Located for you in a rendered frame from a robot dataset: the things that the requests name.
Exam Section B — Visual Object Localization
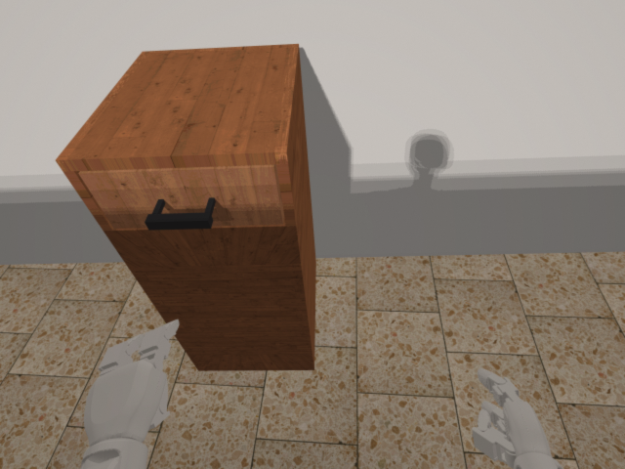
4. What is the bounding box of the right robot hand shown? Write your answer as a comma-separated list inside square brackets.
[472, 368, 552, 469]

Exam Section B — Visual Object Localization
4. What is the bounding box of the cabinet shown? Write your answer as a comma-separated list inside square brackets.
[56, 44, 316, 371]

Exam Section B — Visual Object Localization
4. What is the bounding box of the drawer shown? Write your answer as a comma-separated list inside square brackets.
[78, 164, 284, 229]

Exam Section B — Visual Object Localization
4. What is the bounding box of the left robot hand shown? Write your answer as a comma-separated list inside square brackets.
[84, 320, 180, 447]

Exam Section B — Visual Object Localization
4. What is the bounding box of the robot left forearm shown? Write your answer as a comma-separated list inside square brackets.
[80, 438, 148, 469]

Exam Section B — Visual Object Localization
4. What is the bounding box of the handle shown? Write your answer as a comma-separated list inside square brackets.
[145, 197, 216, 231]

